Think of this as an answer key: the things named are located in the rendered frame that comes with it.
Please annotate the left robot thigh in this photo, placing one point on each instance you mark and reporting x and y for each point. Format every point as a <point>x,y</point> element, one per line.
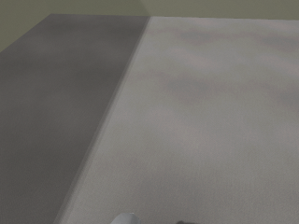
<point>126,218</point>

